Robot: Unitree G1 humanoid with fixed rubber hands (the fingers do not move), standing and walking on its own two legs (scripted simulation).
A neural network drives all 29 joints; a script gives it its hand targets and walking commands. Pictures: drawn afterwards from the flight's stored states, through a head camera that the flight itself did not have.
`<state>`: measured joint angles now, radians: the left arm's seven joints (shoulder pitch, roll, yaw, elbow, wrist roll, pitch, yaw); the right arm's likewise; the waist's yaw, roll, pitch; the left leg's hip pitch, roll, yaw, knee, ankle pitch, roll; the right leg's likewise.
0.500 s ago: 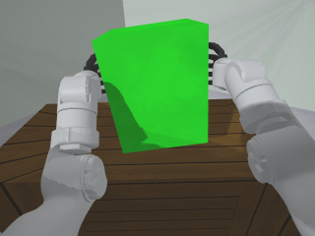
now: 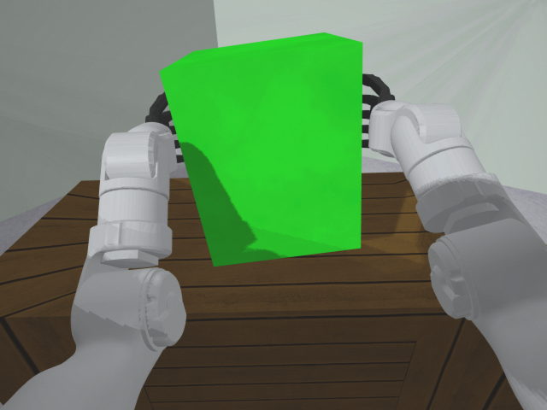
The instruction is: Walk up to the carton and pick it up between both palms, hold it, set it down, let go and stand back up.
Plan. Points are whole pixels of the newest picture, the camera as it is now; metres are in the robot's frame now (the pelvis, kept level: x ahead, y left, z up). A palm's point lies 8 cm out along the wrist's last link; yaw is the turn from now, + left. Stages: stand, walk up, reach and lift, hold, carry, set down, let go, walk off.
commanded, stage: hold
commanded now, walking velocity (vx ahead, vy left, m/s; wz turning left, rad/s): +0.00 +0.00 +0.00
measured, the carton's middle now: (272, 143) +0.40 -0.01 +0.30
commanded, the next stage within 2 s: none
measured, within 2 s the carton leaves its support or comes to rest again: neither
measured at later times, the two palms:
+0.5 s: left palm (160, 142) +0.37 +0.14 +0.32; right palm (381, 123) +0.36 -0.15 +0.34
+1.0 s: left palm (159, 129) +0.37 +0.13 +0.34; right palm (386, 101) +0.36 -0.16 +0.36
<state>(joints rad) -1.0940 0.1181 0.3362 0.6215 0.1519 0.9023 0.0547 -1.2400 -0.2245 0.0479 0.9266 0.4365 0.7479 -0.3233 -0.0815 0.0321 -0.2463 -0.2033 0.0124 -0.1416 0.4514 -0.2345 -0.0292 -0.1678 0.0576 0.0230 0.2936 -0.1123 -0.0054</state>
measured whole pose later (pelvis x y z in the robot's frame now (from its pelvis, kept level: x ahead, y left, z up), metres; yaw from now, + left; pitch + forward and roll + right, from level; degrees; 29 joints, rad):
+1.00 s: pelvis +0.01 -0.01 +0.00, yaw +0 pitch -1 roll -2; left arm -1.14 0.10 0.38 0.65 0.15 0.91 0.08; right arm -1.34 -0.26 0.06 1.04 0.45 0.77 -0.29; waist -0.06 0.03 -0.28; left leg -0.19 0.02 -0.15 0.44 -0.23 -0.04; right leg -0.16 0.07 0.03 0.29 -0.12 -0.02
